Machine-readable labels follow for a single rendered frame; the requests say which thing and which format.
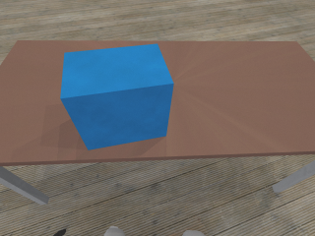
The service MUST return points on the table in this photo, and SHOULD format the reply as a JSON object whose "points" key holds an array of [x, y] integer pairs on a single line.
{"points": [[229, 99]]}

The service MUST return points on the carton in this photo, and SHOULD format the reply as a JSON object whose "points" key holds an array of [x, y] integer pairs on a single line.
{"points": [[117, 96]]}

